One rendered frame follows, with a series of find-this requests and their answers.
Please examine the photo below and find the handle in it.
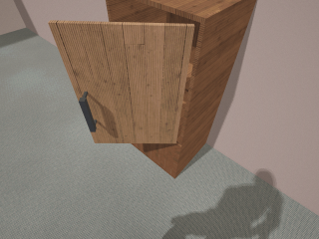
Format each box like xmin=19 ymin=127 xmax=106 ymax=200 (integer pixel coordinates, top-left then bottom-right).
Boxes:
xmin=79 ymin=91 xmax=97 ymax=132

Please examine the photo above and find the cupboard door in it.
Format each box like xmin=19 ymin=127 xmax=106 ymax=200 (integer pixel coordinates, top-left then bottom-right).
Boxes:
xmin=48 ymin=20 xmax=195 ymax=144

